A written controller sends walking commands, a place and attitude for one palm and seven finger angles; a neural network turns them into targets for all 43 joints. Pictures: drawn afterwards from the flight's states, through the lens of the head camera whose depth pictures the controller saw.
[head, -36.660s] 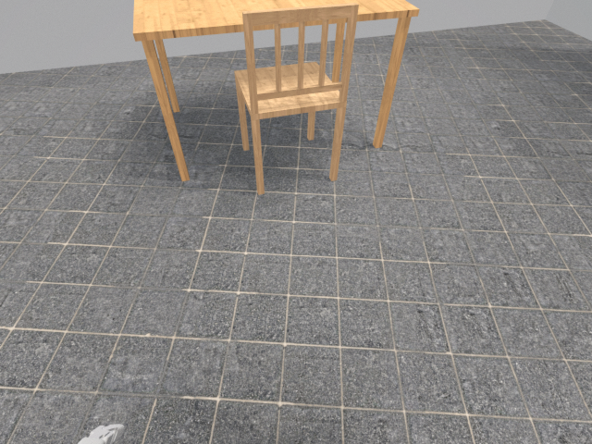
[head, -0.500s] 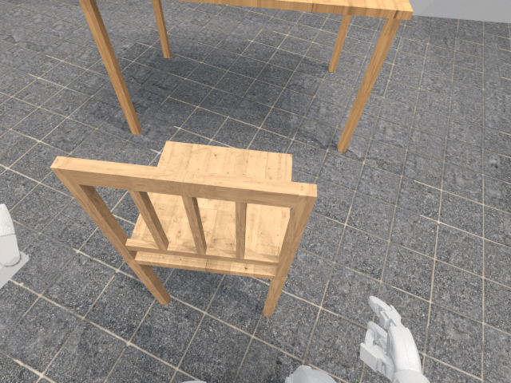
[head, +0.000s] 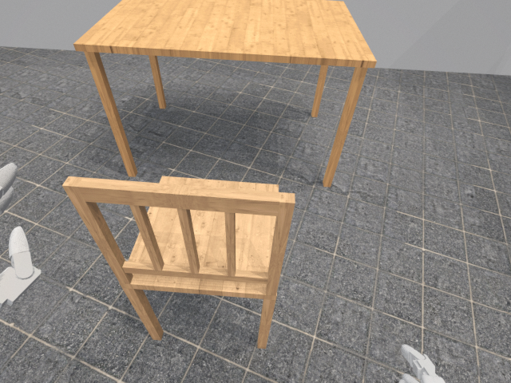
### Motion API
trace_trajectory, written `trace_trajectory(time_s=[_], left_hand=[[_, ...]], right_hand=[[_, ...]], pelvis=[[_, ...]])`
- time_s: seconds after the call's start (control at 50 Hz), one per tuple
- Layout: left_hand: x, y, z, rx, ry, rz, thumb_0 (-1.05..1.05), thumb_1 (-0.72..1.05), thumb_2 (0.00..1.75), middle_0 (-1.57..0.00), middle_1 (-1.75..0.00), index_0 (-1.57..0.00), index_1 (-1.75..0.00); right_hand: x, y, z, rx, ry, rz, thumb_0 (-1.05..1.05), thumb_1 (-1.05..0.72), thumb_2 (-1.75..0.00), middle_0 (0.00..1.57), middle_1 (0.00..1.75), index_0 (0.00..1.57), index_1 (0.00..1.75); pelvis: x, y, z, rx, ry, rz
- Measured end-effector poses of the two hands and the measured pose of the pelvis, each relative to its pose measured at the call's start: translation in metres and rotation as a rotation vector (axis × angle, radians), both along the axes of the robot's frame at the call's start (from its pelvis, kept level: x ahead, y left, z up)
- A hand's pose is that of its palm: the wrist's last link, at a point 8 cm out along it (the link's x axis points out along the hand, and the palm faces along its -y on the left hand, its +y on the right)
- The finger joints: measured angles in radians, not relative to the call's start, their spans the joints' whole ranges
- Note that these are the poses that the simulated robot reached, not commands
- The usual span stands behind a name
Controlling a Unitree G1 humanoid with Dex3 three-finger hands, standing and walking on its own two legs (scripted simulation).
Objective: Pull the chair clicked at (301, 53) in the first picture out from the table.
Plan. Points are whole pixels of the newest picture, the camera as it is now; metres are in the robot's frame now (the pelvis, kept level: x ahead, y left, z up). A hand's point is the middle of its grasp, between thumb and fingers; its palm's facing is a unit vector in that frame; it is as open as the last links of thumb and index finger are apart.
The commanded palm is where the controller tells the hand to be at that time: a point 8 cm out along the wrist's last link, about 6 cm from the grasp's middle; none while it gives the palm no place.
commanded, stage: stop stepping back and stand still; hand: left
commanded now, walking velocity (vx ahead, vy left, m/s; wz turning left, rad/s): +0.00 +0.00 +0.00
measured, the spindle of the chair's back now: (189, 241) +0.43 +0.16 -0.11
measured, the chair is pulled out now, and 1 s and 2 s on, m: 0.66 0.66 0.66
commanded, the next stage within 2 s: let the arm hang, fingers relaxed in 0.12 s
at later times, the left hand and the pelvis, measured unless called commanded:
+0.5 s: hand out of the picture +0.09 +0.17 -0.16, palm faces +0.06 -0.99 -0.13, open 7.1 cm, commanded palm none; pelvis +0.00 +0.01 -0.01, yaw +0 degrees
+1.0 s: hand out of the picture +0.00 +0.19 -0.17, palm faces +0.02 -0.98 -0.21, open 7.4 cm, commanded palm none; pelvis +0.01 +0.01 +0.00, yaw +0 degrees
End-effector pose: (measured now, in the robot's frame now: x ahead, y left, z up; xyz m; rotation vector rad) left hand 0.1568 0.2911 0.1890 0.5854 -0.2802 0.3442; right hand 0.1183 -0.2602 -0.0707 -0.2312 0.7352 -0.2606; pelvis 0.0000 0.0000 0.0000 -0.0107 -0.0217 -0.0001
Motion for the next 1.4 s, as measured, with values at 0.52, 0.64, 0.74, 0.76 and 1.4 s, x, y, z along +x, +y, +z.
trace_trajectory(time_s=[0.52,0.64,0.74,0.76,1.4], left_hand=[[-0.082,-0.071,-0.330,-0.669,1.294,0.160,-0.05,1.00,0.90,-0.21,-0.30,-0.20,-0.29],[-0.120,-0.051,-0.333,-0.596,1.432,0.211,-0.05,0.99,0.90,-0.21,-0.30,-0.20,-0.30],[-0.149,-0.036,-0.328,-0.558,1.528,0.289,-0.02,0.94,0.90,-0.20,-0.30,-0.20,-0.29],[-0.154,-0.034,-0.327,-0.555,1.540,0.303,-0.01,0.94,0.90,-0.20,-0.30,-0.20,-0.29],[-0.152,-0.078,-0.333,-0.633,1.577,0.301,0.02,0.92,0.90,-0.20,-0.30,-0.20,-0.29]], right_hand=[[-0.055,0.045,-0.053,0.110,0.443,0.051,0.01,-0.91,-0.89,0.20,0.30,0.20,0.30],[-0.104,0.034,-0.060,0.107,0.573,-0.019,0.01,-0.93,-0.89,0.20,0.30,0.20,0.30],[-0.132,0.042,-0.069,0.155,0.641,-0.045,0.01,-0.92,-0.89,0.20,0.30,0.20,0.30],[-0.137,0.045,-0.071,0.166,0.654,-0.046,0.01,-0.92,-0.89,0.20,0.30,0.20,0.30],[-0.126,0.060,-0.079,0.226,0.673,-0.039,0.00,-0.91,-0.89,0.20,0.30,0.20,0.30]], pelvis=[[0.003,0.010,-0.006,0.010,0.006,0.010],[0.002,0.011,-0.003,-0.003,0.001,0.005],[0.004,0.013,-0.002,0.002,0.005,0.002],[0.004,0.013,-0.002,0.004,0.006,0.002],[0.017,0.001,-0.001,0.011,0.005,0.004]])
